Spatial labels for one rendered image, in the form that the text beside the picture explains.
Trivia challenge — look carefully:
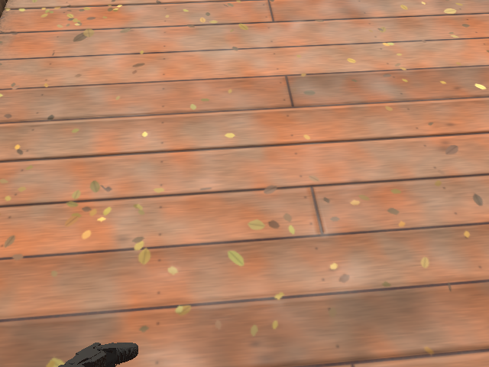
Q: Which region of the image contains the left robot hand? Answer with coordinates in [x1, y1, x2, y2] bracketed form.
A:
[58, 343, 138, 367]

